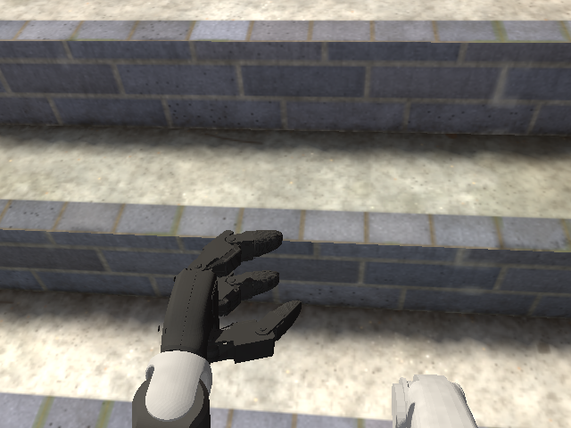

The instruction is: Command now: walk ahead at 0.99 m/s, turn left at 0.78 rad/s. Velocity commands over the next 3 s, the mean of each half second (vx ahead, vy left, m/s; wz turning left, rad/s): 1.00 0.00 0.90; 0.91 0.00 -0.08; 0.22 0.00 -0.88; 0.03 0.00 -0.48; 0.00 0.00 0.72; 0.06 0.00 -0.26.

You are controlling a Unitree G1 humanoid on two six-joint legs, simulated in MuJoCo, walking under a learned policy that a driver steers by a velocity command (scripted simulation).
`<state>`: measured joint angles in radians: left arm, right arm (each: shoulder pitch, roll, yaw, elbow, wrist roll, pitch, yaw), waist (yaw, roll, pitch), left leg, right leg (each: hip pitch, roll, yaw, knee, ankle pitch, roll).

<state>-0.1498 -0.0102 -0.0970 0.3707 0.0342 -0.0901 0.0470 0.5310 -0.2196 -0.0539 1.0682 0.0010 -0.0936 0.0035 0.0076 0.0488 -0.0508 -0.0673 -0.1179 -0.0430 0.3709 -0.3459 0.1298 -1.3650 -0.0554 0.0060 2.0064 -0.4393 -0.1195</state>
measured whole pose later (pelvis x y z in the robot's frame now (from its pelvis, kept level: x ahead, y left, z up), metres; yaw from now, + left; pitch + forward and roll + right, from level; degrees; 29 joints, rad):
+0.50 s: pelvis +0.39 +0.03 +0.27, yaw +24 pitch +3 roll +2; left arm 0.39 0.24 0.07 0.85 0.00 -0.12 -0.02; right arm 0.07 -0.23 -0.04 0.58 -0.01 0.02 0.02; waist -0.03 0.01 -0.02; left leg -0.81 -0.19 0.06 1.24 -0.50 0.16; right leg -0.27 -0.09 -0.05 1.32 0.02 -0.04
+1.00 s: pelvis +0.76 +0.11 +0.53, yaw +18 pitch +3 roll -1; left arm 0.44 0.25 0.05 0.93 0.03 -0.04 -0.01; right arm 0.05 -0.17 0.02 0.53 -0.05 -0.11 0.01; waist -0.01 0.00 -0.09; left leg -1.03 -0.07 -0.09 2.10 -0.34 0.10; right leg -0.33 0.22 -0.01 0.77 -0.47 -0.17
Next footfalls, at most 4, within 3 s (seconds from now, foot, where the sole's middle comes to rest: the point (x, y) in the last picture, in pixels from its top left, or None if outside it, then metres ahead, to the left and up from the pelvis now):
0.08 right None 0.20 -0.15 -0.58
0.44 left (253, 362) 0.49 0.11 -0.39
0.84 right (263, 179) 0.74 0.09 -0.20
1.12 left None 1.05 0.29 -0.01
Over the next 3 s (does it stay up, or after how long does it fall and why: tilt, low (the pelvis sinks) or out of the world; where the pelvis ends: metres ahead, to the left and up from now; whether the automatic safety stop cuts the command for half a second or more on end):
stays up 1.04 0.19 0.76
